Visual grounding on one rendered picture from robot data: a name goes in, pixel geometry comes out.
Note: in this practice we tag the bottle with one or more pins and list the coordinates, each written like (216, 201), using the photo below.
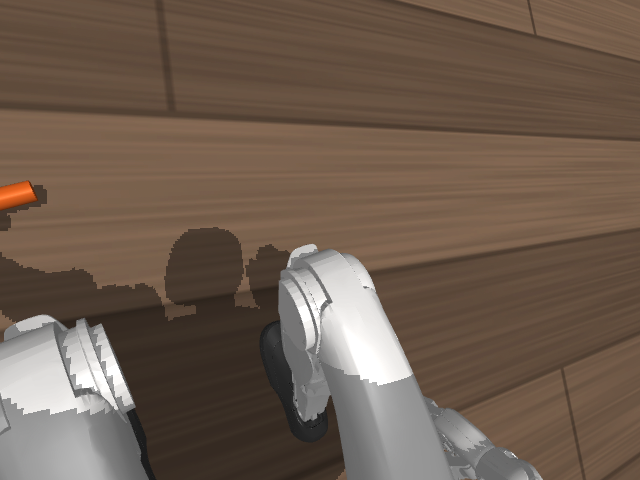
(17, 194)

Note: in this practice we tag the right robot hand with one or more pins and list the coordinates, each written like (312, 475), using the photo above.
(459, 436)

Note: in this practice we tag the left robot foot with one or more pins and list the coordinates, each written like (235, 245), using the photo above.
(141, 439)

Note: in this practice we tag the right robot foot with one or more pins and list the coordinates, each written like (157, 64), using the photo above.
(280, 377)

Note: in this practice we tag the right robot arm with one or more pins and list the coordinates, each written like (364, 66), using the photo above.
(501, 464)

